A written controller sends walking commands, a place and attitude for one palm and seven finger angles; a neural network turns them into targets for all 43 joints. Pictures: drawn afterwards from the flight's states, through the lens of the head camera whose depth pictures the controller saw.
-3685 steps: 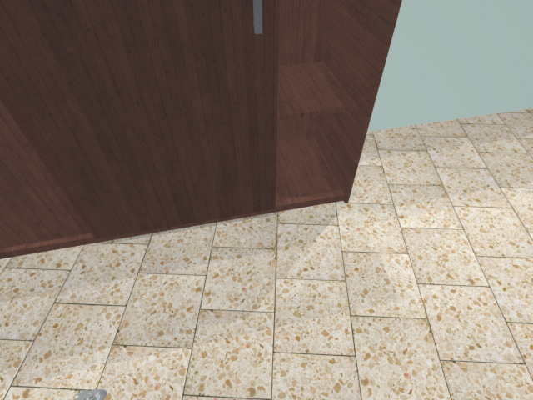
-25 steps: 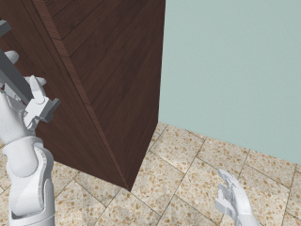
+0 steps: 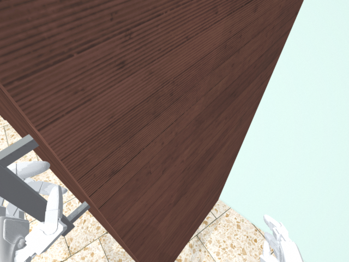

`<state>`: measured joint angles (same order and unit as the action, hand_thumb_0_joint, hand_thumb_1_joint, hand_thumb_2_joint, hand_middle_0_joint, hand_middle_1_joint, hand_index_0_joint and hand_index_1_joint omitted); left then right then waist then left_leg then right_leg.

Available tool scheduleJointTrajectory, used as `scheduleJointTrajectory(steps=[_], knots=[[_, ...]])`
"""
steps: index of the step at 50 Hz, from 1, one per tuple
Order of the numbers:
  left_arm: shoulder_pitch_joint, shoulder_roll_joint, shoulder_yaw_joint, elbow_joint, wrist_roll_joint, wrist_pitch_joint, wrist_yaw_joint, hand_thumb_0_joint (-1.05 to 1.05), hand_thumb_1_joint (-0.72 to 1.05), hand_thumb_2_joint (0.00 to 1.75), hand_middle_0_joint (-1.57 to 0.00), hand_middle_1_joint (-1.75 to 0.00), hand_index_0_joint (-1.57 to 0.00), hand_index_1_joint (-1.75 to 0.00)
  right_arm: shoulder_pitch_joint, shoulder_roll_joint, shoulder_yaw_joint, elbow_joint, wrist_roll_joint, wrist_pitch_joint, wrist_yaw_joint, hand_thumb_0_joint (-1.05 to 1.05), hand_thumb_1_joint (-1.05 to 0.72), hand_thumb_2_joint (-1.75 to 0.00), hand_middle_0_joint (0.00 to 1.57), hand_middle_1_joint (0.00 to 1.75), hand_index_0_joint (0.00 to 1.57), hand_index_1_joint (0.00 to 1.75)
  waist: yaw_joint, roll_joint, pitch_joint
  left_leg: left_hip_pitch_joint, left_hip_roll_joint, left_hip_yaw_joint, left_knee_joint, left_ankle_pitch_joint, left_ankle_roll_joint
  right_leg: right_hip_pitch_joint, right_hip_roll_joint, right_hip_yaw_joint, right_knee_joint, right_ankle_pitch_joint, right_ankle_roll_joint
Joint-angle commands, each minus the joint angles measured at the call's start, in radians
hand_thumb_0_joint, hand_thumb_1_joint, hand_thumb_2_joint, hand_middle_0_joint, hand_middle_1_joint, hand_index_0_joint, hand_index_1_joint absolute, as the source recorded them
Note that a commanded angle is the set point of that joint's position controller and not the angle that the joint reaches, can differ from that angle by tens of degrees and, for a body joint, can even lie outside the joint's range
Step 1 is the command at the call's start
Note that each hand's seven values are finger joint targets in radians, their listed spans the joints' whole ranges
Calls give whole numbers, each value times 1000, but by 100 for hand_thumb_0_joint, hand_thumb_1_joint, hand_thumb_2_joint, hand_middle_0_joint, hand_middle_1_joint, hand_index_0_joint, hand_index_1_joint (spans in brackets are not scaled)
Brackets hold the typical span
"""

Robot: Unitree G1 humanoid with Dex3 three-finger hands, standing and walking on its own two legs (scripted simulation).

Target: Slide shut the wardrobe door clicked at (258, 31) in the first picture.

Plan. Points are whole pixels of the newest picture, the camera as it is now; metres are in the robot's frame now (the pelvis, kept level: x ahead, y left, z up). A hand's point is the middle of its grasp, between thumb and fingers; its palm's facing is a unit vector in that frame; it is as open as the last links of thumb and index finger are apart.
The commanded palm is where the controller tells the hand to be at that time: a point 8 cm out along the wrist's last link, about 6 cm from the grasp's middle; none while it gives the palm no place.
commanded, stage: step sideways, sliding the door along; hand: left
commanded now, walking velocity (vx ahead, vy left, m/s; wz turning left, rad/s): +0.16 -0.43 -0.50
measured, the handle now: (49, 194) +0.16 +0.21 +0.20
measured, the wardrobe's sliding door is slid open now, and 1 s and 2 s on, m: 0.00 0.00 0.00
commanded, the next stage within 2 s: stop walking and hold the door there in 1.12 s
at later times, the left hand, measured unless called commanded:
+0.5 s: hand (61, 219) +0.13 +0.19 +0.18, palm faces +0.49 -0.87 -0.06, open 7.1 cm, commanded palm +0.06 +0.16 +0.17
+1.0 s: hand (56, 220) +0.13 +0.19 +0.19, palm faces +0.37 -0.93 -0.01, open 6.6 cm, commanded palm +0.06 +0.17 +0.17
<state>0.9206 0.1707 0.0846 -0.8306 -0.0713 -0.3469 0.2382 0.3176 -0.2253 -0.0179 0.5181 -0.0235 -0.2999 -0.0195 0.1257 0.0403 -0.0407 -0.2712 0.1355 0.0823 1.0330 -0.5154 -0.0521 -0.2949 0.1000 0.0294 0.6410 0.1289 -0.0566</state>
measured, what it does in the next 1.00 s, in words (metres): steps on the spot: left foot, then right foot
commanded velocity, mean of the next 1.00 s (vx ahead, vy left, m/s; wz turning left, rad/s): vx -0.37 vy -0.11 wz -0.50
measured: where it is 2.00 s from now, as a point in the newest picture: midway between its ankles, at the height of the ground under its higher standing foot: outside the picture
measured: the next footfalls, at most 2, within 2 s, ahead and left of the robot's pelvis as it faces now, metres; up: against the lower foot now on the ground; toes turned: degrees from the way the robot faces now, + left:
left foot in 0.04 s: -0.18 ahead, +0.11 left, -0.02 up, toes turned +23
right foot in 0.18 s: +0.20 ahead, -0.08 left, -0.04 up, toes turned +6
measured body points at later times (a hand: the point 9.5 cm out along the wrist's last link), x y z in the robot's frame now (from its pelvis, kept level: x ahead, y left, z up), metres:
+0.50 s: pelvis -0.02 -0.03 -0.05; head -0.01 +0.01 +0.39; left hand +0.10 +0.23 +0.18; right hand +0.20 -0.17 -0.10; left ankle -0.15 +0.03 -0.71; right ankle +0.09 -0.13 -0.75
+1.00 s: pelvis -0.04 +0.00 -0.02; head -0.01 +0.06 +0.43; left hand +0.10 +0.24 +0.18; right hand +0.19 -0.17 -0.04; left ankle -0.12 +0.08 -0.75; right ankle +0.01 -0.13 -0.69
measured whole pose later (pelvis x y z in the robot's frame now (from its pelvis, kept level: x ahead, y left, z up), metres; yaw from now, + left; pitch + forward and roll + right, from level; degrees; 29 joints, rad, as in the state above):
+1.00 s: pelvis -0.04 +0.00 -0.02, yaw -5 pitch +0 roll -8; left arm 0.65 0.11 0.11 -0.90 -0.01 -0.25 0.18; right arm 0.14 -0.14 0.05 0.41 0.00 -0.18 0.13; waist 0.13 0.02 0.05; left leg -0.14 0.29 0.30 0.67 -0.41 -0.04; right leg -0.54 0.06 -0.19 0.92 -0.39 0.03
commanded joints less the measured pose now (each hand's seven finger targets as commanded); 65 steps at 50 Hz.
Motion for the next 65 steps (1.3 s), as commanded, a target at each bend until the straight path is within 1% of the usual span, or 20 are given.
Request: scheduleJointTrajectory(steps=[1,3,6,9,11,14,18,24,32,34,35,36,38,40,41,44,52,61,62,65], knots=[[-265,93,-102,-375,68,-153,-160,0,90,90,-45,-140,-45,-140,-55,-165,-93,-129,-6,-81,-59,0,-90,-90,20,30,20,30,-127,71,-190,1093,501,-76,-545,1528,94,-994,11,-46,561,-713,93],[-329,122,-15,-417,117,-133,-125,0,90,90,-45,-140,-45,-140,-108,-189,-117,-236,-22,-26,25,0,-90,-90,20,30,20,30,-133,278,-18,972,388,96,-504,1762,19,-1165,42,-198,472,-911,53],[-221,222,39,-478,74,-151,-157,0,90,90,-45,-140,-45,-140,-56,-123,-79,-231,40,-66,60,0,-90,-90,20,30,20,30,-93,107,-215,558,162,238,154,1555,-30,-290,94,-320,-222,-218,17],[-338,422,297,-365,38,-144,-97,0,90,90,-45,-140,-45,-140,-350,-47,-44,-243,-33,-32,-19,0,-90,-90,20,30,20,30,-10,-102,-208,-69,-116,92,456,-306,34,253,-214,244,-151,1313,32],[-336,119,38,-612,41,-148,-101,0,90,90,-45,-140,-45,-140,-141,-73,-73,-186,-14,-50,21,0,-90,-90,20,30,20,30,-70,-198,-240,-161,-56,-16,-148,-355,25,309,-230,387,-110,1037,-1],[-318,127,26,-536,63,-102,-83,0,90,90,-45,-140,-45,-140,-202,-99,-79,-140,-1,65,108,0,-90,-90,20,30,20,30,-123,-184,-451,131,36,-7,-315,117,20,252,-201,198,-160,618,6],[-510,182,-16,-506,55,-104,-136,0,90,90,-45,-140,-45,-140,-314,-68,-15,-246,21,116,112,0,-90,-90,20,30,20,30,-88,227,-323,409,300,14,-176,1628,-38,-258,-39,-78,-22,-401,75],[-405,125,-24,-442,36,-4,-195,0,90,90,-45,-140,-45,-140,-286,-90,18,-226,-6,145,130,0,-90,-90,20,30,20,30,-86,146,27,85,319,39,-308,1000,20,-295,-73,56,250,-382,44],[-407,93,-45,-369,68,-57,-219,0,90,90,-45,-140,-45,-140,-200,-92,9,-147,6,90,161,0,-90,-90,20,30,20,30,-99,177,12,231,283,147,-54,1462,-6,-259,12,-212,26,-317,35],[-339,101,-27,-375,72,-71,-194,0,90,90,-45,-140,-45,-140,-235,-99,3,-139,22,80,150,0,-90,-90,20,30,20,30,-53,-49,-94,-73,96,76,225,791,-29,76,-101,165,-25,298,-115],[-269,60,-52,-351,77,-54,-160,0,90,90,-45,-140,-45,-140,-289,-126,-5,-149,29,89,136,0,-90,-90,20,30,20,30,-49,-176,-118,-347,-22,-14,117,-16,-55,306,-289,538,-34,906,-264],[-293,87,-50,-380,86,-39,-130,0,90,90,-45,-140,-45,-140,-281,-83,-19,-178,30,105,118,0,-90,-90,20,30,20,30,-79,-261,-60,-378,-23,-96,-110,-415,-40,336,-360,570,-24,1090,-238],[-313,40,-108,-434,111,-38,-136,0,90,90,-45,-140,-45,-140,-238,-60,-17,-170,9,144,89,0,-90,-90,20,30,20,30,-155,-202,-77,73,59,-34,-626,152,0,-61,-212,262,99,632,-57],[-371,123,-121,-329,117,-75,-168,0,90,90,-45,-140,-45,-140,-244,-86,-42,-192,11,167,97,0,-90,-90,20,30,20,30,-104,285,-213,502,399,-67,-559,1384,75,-489,-103,-27,456,-675,93],[-443,121,-109,-333,115,-94,-190,0,90,90,-45,-140,-45,-140,-220,-40,-13,-207,-9,144,110,0,-90,-90,20,30,20,30,-98,254,-200,497,415,-29,-512,1567,70,-556,-118,-91,606,-824,104],[-360,53,-163,-408,86,-61,-207,0,90,90,-45,-140,-45,-140,-180,-58,-15,-212,35,95,129,0,-90,-90,20,30,20,30,-105,230,-115,369,277,161,-421,1373,23,-407,-63,-230,335,-599,83],[-335,56,-179,-351,93,31,-215,0,90,90,-45,-140,-45,-140,-249,-62,10,-237,25,86,137,0,-90,-90,20,30,20,30,-84,243,4,249,364,222,-533,1053,45,-367,-64,-194,329,-501,98],[-419,103,-82,-365,88,45,-191,0,90,90,-45,-140,-45,-140,-261,-66,21,-200,35,120,146,0,-90,-90,20,30,20,30,-82,258,-40,272,357,199,-335,1266,41,-234,-21,-191,107,-403,85],[-439,463,421,36,84,55,-136,0,90,90,-45,-140,-45,-140,-187,-92,-34,-109,28,135,94,0,-90,-90,20,30,20,30,-110,276,-12,341,371,267,-390,1197,34,-332,-1,-231,155,-388,113],[-551,359,364,-22,42,25,-116,0,90,90,-45,-140,-45,-140,-184,-67,-32,-134,38,143,67,0,-90,-90,20,30,20,30,-96,297,-38,326,310,237,-267,1110,49,-235,-34,-134,52,-280,78]])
